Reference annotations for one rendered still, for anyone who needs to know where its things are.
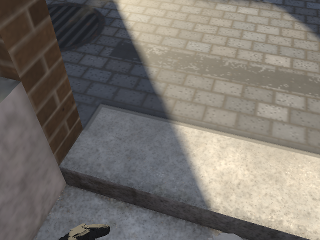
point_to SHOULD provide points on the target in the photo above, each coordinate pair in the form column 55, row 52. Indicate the left robot hand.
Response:
column 87, row 232

